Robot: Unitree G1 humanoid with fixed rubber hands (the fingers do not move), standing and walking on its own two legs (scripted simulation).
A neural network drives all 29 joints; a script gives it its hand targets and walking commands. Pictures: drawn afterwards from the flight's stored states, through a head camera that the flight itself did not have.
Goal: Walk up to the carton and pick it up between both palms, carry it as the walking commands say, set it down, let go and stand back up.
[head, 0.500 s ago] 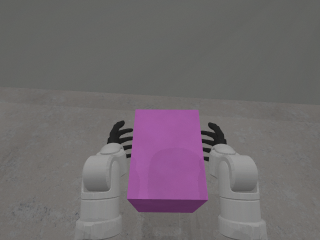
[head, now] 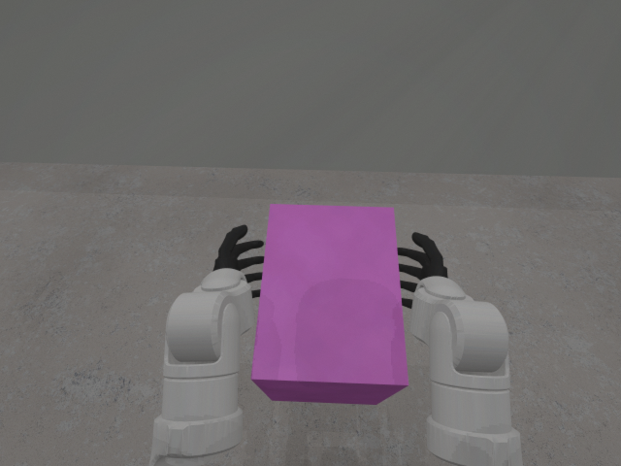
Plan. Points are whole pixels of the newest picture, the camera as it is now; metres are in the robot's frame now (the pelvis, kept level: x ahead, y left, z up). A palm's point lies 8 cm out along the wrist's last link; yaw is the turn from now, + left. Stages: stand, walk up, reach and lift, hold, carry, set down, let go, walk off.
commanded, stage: carry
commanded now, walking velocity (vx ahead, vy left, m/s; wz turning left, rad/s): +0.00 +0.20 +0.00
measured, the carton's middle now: (327, 312) +0.32 +0.00 +0.05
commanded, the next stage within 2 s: none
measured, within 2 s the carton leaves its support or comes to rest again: neither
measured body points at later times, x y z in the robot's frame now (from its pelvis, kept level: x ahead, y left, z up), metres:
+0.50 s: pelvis -0.06 +0.05 +0.00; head -0.05 +0.02 +0.45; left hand +0.27 +0.15 +0.11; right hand +0.26 -0.09 +0.10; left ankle -0.02 +0.14 -0.69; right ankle -0.05 -0.08 -0.71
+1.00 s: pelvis -0.12 +0.13 +0.00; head -0.09 +0.11 +0.45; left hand +0.22 +0.23 +0.09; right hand +0.20 -0.01 +0.08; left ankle -0.04 +0.17 -0.71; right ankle -0.14 +0.01 -0.72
